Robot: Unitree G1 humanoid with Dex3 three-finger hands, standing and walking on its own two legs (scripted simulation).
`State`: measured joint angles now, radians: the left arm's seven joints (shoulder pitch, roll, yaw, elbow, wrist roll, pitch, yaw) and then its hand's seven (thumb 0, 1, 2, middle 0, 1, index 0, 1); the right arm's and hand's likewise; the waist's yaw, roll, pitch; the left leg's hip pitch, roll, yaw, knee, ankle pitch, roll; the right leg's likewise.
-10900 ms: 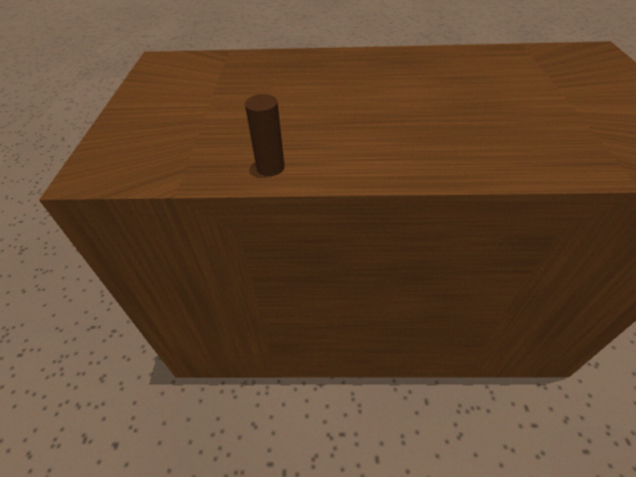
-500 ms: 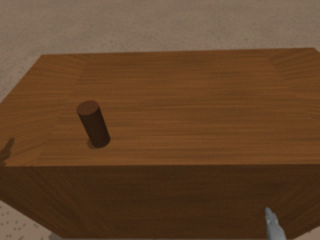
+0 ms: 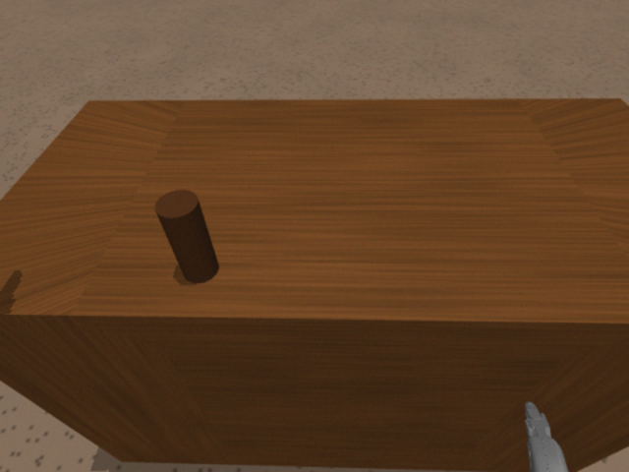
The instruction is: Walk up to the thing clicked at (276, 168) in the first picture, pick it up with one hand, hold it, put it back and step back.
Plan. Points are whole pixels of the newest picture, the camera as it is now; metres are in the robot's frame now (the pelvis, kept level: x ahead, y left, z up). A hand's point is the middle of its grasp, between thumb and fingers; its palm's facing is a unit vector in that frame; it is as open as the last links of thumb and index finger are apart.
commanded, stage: go down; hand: left
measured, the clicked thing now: (190, 239) +0.40 +0.20 +0.09
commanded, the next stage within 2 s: approach in 0.02 s
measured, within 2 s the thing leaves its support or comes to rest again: neither
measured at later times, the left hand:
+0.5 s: hand (91, 266) +0.34 +0.31 +0.10, palm faces +0.10 -1.00 +0.01, open 17.7 cm
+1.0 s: hand (175, 264) +0.37 +0.22 +0.08, palm faces +0.18 -0.98 +0.01, open 17.5 cm
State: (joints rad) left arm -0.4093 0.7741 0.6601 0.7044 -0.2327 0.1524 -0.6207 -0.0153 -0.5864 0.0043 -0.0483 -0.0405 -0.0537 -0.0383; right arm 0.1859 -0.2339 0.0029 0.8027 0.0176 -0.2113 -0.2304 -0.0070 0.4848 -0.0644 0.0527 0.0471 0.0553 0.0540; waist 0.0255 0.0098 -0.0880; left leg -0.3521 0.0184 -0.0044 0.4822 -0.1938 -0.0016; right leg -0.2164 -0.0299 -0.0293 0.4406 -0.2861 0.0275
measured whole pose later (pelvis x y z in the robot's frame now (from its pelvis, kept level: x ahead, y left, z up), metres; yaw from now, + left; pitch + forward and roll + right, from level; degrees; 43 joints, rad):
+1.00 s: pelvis +0.01 -0.01 -0.01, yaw -2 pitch +6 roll -1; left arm -0.25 0.29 0.32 0.49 -0.22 -0.19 -0.13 -0.02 -0.56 0.01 -0.05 -0.05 -0.07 -0.04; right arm 0.25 -0.20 -0.05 0.58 0.01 -0.11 -0.06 -0.01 0.52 -0.05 0.05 0.05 0.06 0.05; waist -0.01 0.02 -0.08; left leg -0.46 0.04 0.02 0.64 -0.28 -0.01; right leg -0.34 -0.01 0.00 0.61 -0.37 0.02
